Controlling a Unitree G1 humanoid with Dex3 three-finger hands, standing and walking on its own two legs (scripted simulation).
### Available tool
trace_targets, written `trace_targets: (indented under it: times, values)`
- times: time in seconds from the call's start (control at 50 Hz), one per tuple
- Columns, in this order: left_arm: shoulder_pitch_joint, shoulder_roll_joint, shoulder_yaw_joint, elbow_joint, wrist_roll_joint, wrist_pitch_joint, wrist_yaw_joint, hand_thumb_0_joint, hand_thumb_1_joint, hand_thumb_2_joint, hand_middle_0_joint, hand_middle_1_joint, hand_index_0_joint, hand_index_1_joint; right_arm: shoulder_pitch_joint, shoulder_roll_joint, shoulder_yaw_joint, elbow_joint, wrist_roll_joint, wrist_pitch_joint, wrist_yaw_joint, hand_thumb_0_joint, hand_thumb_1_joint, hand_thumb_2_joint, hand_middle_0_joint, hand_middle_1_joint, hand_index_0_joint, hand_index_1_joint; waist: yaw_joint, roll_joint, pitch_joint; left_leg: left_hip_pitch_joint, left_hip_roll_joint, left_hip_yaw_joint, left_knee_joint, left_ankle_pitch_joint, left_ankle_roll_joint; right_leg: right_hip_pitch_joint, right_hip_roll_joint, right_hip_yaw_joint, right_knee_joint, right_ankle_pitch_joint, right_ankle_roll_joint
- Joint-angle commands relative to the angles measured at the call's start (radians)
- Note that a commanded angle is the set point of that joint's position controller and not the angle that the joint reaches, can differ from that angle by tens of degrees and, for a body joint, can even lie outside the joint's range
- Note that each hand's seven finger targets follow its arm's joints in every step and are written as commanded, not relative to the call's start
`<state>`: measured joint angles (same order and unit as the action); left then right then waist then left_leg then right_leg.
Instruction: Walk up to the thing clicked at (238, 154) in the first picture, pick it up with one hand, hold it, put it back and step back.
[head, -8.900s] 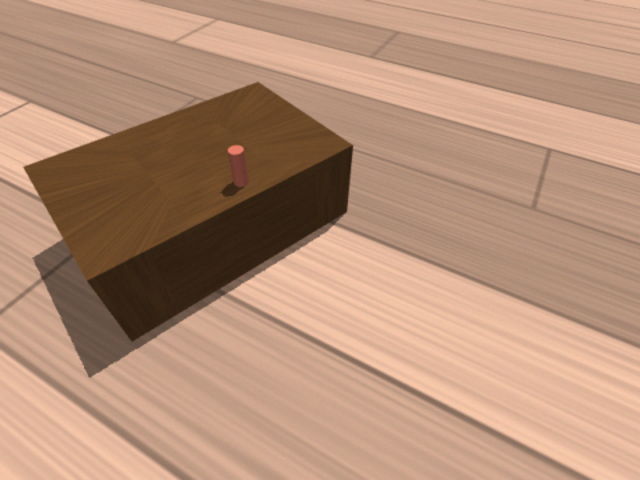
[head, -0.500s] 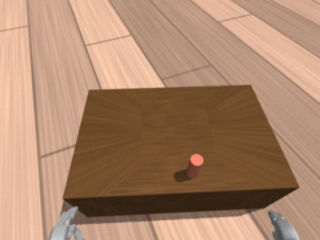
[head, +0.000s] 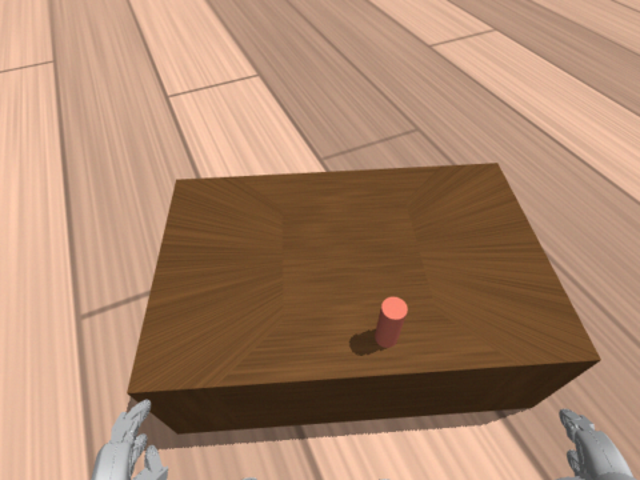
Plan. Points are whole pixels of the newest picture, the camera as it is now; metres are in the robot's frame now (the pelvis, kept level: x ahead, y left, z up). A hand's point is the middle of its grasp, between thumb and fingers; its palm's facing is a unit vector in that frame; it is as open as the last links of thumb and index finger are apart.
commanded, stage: go down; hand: right
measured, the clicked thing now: (390, 323) +0.47 -0.14 -0.29
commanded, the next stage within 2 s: approach in 1.50 s
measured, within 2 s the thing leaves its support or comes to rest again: neither
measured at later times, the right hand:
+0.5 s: hand (547, 345) +0.30 -0.30 -0.04, palm faces +0.09 +0.98 -0.18, open 17.4 cm
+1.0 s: hand (549, 304) +0.36 -0.32 -0.02, palm faces +0.09 +0.99 -0.13, open 17.5 cm
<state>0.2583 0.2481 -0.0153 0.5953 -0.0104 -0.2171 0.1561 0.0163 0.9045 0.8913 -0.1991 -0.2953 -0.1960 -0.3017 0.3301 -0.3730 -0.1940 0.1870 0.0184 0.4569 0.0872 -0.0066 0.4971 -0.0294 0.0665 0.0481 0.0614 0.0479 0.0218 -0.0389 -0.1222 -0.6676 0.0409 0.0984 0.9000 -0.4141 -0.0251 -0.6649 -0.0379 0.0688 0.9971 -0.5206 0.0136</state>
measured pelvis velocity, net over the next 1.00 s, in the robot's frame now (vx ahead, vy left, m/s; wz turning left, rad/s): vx -0.02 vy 0.00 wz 0.03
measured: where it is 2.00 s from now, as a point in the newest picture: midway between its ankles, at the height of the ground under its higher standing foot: outside the picture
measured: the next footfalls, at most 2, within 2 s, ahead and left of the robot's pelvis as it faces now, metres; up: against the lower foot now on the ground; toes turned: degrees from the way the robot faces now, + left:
none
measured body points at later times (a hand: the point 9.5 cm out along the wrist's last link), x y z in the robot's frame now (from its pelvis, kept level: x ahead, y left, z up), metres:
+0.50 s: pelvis -0.02 +0.00 +0.00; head +0.06 -0.01 +0.44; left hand +0.05 +0.28 -0.10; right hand +0.29 -0.35 -0.02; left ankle +0.02 +0.14 -0.68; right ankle -0.01 -0.12 -0.68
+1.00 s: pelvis -0.02 +0.00 -0.01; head +0.10 -0.02 +0.42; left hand +0.05 +0.29 -0.11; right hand +0.35 -0.37 -0.01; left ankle +0.02 +0.14 -0.68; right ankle -0.01 -0.12 -0.68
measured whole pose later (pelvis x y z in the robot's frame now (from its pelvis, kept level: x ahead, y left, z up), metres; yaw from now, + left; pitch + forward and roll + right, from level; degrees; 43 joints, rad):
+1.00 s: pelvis -0.02 +0.00 -0.01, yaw +2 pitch +18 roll +3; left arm 0.31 0.31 -0.01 0.69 0.01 -0.14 0.10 0.01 0.92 0.90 -0.20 -0.30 -0.20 -0.30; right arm -0.49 -0.67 -0.49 1.09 0.06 -0.17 0.45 -0.01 0.55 -0.04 0.06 0.05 0.05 0.05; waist 0.07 0.00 -0.08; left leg -0.88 0.04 0.07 0.94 -0.38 -0.02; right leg -0.86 -0.04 0.04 1.04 -0.50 0.01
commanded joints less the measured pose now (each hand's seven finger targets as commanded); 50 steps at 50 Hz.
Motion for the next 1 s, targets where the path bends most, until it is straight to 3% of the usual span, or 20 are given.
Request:
trace_targets:
  times: [0.0, 0.08, 0.12, 0.14, 0.16, 0.2, 0.24, 0.26, 0.32, 0.34, 0.38, 0.44, 0.6, 0.7, 0.8, 0.84, 0.86, 0.9, 0.94, 0.98]
  values:
    - [-0.032, 0.147, 0.049, -0.107, -0.002, -0.084, 0.033, 0.0, 0.9, 0.885, -0.201, -0.299, -0.199, -0.3, -0.296, -0.258, -0.134, -0.132, 0.008, -0.103, -0.007, 0.0, 0.5, -0.024, 0.069, 0.043, 0.059, 0.043, 0.05, -0.047, -0.093, 0.065, -0.029, -0.035, -0.137, 0.055, 0.02, 0.029, 0.024, -0.017, -0.182, 0.111, -0.028]
    - [-0.015, 0.17, 0.053, -0.054, -0.003, -0.093, 0.047, 0.0, 0.903, 0.883, -0.201, -0.3, -0.202, -0.299, -0.476, -0.342, -0.18, -0.081, 0.037, -0.163, 0.032, 0.0, 0.516, -0.009, 0.075, 0.038, 0.062, 0.038, 0.048, -0.107, -0.154, 0.08, -0.026, -0.034, -0.117, 0.11, 0.03, 0.084, 0.02, -0.009, -0.189, 0.176, -0.02]
    - [-0.014, 0.17, 0.046, -0.038, -0.003, -0.096, 0.045, 0.0, 0.904, 0.886, -0.201, -0.301, -0.201, -0.301, -0.475, -0.314, -0.17, 0.121, 0.039, -0.172, 0.061, 0.0, 0.5, -0.007, 0.08, 0.036, 0.063, 0.036, 0.059, -0.062, -0.144, 0.085, -0.026, -0.033, -0.118, 0.125, 0.028, 0.054, 0.018, -0.011, -0.178, 0.189, -0.022]
    - [-0.005, 0.182, 0.052, -0.03, -0.005, -0.092, 0.045, 0.0, 0.909, 0.883, -0.201, -0.302, -0.203, -0.299, -0.569, -0.386, -0.208, 0.063, 0.041, -0.192, 0.07, 0.0, 0.502, -0.014, 0.075, 0.038, 0.061, 0.038, 0.052, -0.09, -0.152, 0.088, -0.022, -0.038, -0.125, 0.128, 0.03, 0.049, 0.02, -0.014, -0.178, 0.186, -0.022]
    - [0.001, 0.179, 0.047, -0.023, -0.003, -0.089, 0.043, 0.0, 0.902, 0.883, -0.2, -0.3, -0.2, -0.299, -0.545, -0.368, -0.207, 0.192, 0.038, -0.19, 0.084, 0.0, 0.472, -0.011, 0.082, 0.035, 0.064, 0.035, 0.048, -0.066, -0.151, 0.103, -0.02, -0.039, -0.132, 0.128, 0.028, 0.033, 0.021, -0.018, -0.175, 0.188, -0.025]
    - [0.005, 0.179, 0.048, -0.022, -0.004, -0.083, 0.035, 0.0, 0.904, 0.887, -0.198, -0.298, -0.197, -0.299, -0.566, -0.365, -0.208, 0.265, 0.042, -0.197, 0.116, 0.0, 0.452, -0.012, 0.084, 0.034, 0.065, 0.034, 0.033, -0.062, -0.163, 0.124, -0.02, -0.037, -0.135, 0.134, 0.028, 0.023, 0.022, -0.021, -0.179, 0.196, -0.025]
    - [0.022, 0.184, 0.048, -0.015, -0.004, -0.073, 0.028, 0.0, 0.898, 0.892, -0.198, -0.295, -0.194, -0.298, -0.597, -0.417, -0.247, 0.301, 0.045, -0.221, 0.146, 0.0, 0.477, -0.014, 0.08, 0.036, 0.064, 0.036, 0.01, -0.071, -0.175, 0.138, -0.021, -0.031, -0.126, 0.17, 0.034, 0.028, 0.02, -0.021, -0.184, 0.244, -0.022]
    - [0.022, 0.19, 0.052, -0.016, -0.004, -0.068, 0.021, 0.0, 0.903, 0.891, -0.197, -0.297, -0.195, -0.298, -0.608, -0.389, -0.232, 0.364, 0.052, -0.23, 0.165, 0.0, 0.495, -0.012, 0.078, 0.037, 0.062, 0.037, 0.014, -0.05, -0.169, 0.131, -0.026, -0.029, -0.128, 0.152, 0.034, 0.02, 0.018, -0.018, -0.191, 0.228, -0.027]
    - [0.05, 0.192, 0.057, -0.012, -0.001, -0.055, 0.008, 0.0, 0.893, 0.898, -0.193, -0.294, -0.189, -0.298, -0.679, -0.458, -0.276, 0.391, 0.05, -0.295, 0.199, 0.0, 0.518, -0.022, 0.068, 0.041, 0.057, 0.041, 0.005, -0.052, -0.184, 0.128, -0.03, -0.025, -0.106, 0.212, 0.042, 0.032, 0.014, -0.015, -0.193, 0.304, -0.023]
    - [0.05, 0.195, 0.058, -0.012, 0.001, -0.05, 0.003, 0.0, 0.898, 0.896, -0.192, -0.294, -0.189, -0.297, -0.688, -0.435, -0.26, 0.459, 0.052, -0.314, 0.214, 0.0, 0.527, -0.02, 0.069, 0.041, 0.058, 0.041, 0.009, -0.046, -0.165, 0.11, -0.032, -0.024, -0.098, 0.194, 0.043, 0.013, 0.012, -0.013, -0.191, 0.295, -0.023]
    - [0.067, 0.192, 0.061, -0.017, 0.003, -0.04, -0.007, 0.0, 0.892, 0.897, -0.192, -0.293, -0.188, -0.296, -0.725, -0.484, -0.3, 0.445, 0.051, -0.369, 0.227, 0.0, 0.556, -0.029, 0.057, 0.046, 0.052, 0.046, 0.002, -0.057, -0.222, 0.115, -0.033, -0.024, -0.078, 0.23, 0.05, 0.035, 0.008, -0.008, -0.184, 0.346, -0.022]
    - [0.09, 0.201, 0.071, -0.029, 0.007, -0.024, -0.012, 0.0, 0.896, 0.9, -0.188, -0.294, -0.186, -0.296, -0.796, -0.482, -0.291, 0.437, 0.052, -0.439, 0.252, 0.0, 0.587, -0.034, 0.048, 0.049, 0.045, 0.049, 0.015, -0.071, -0.296, 0.119, -0.033, -0.033, -0.061, 0.28, 0.052, 0.069, 0.009, -0.015, -0.162, 0.406, -0.021]
    - [0.135, 0.238, 0.085, 0.018, 0.009, 0.001, -0.015, 0.0, 0.908, 0.901, -0.19, -0.299, -0.19, -0.299, -0.959, -0.569, -0.336, 0.554, 0.06, -0.584, 0.288, 0.0, 0.602, -0.032, 0.049, 0.049, 0.045, 0.049, 0.042, -0.07, -0.276, 0.048, -0.028, -0.055, -0.064, 0.199, 0.052, 0.02, 0.015, -0.023, -0.147, 0.281, -0.029]
    - [0.146, 0.237, 0.074, 0.027, 0.013, 0.017, -0.02, 0.0, 0.915, 0.899, -0.19, -0.3, -0.191, -0.299, -1.016, -0.605, -0.343, 0.632, 0.051, -0.628, 0.31, 0.0, 0.577, -0.028, 0.056, 0.045, 0.049, 0.045, 0.036, -0.087, -0.314, 0.062, -0.026, -0.059, -0.061, 0.219, 0.054, 0.015, 0.019, -0.028, -0.137, 0.305, -0.027]
    - [0.152, 0.239, 0.069, 0.029, 0.014, 0.03, -0.034, 0.0, 0.921, 0.892, -0.194, -0.305, -0.198, -0.3, -1.05, -0.622, -0.352, 0.709, 0.052, -0.652, 0.333, 0.0, 0.552, -0.03, 0.062, 0.044, 0.052, 0.044, 0.036, -0.088, -0.277, 0.025, -0.033, -0.052, -0.06, 0.183, 0.056, -0.004, 0.016, -0.019, -0.143, 0.275, -0.026]
    - [0.156, 0.243, 0.068, 0.035, 0.015, 0.033, -0.036, 0.0, 0.923, 0.894, -0.193, -0.305, -0.197, -0.3, -1.024, -0.584, -0.33, 0.767, 0.058, -0.655, 0.347, 0.0, 0.532, -0.034, 0.064, 0.043, 0.053, 0.043, 0.044, -0.075, -0.303, 0.019, -0.036, -0.049, -0.052, 0.223, 0.055, 0.015, 0.015, -0.02, -0.128, 0.329, -0.024]
    - [0.157, 0.242, 0.066, 0.032, 0.017, 0.035, -0.039, 0.0, 0.924, 0.892, -0.193, -0.305, -0.198, -0.299, -1.062, -0.634, -0.357, 0.722, 0.058, -0.668, 0.35, 0.0, 0.559, -0.034, 0.06, 0.046, 0.052, 0.046, 0.035, -0.102, -0.316, 0.02, -0.032, -0.053, -0.043, 0.235, 0.056, 0.011, 0.015, -0.02, -0.118, 0.348, -0.023]
    - [0.159, 0.247, 0.068, 0.031, 0.017, 0.041, -0.043, 0.0, 0.925, 0.891, -0.192, -0.305, -0.198, -0.298, -1.042, -0.606, -0.344, 0.766, 0.066, -0.674, 0.362, 0.0, 0.564, -0.036, 0.059, 0.046, 0.051, 0.046, 0.039, -0.09, -0.312, 0.004, -0.034, -0.049, -0.041, 0.242, 0.055, 0.02, 0.011, -0.016, -0.114, 0.367, -0.023]
    - [0.17, 0.251, 0.071, 0.029, 0.017, 0.046, -0.045, 0.0, 0.92, 0.895, -0.192, -0.305, -0.197, -0.3, -1.104, -0.654, -0.369, 0.712, 0.063, -0.693, 0.363, 0.0, 0.555, -0.045, 0.054, 0.047, 0.048, 0.047, 0.043, -0.091, -0.355, 0.015, -0.035, -0.055, -0.035, 0.253, 0.054, 0.029, 0.013, -0.017, -0.104, 0.372, -0.026]
    - [0.171, 0.255, 0.073, 0.035, 0.017, 0.049, -0.048, 0.0, 0.923, 0.896, -0.191, -0.306, -0.196, -0.3, -1.077, -0.638, -0.366, 0.73, 0.066, -0.7, 0.371, 0.0, 0.546, -0.042, 0.058, 0.046, 0.05, 0.046, 0.042, -0.088, -0.38, 0.011, -0.034, -0.053, -0.024, 0.285, 0.055, 0.039, 0.013, -0.015, -0.092, 0.43, -0.024]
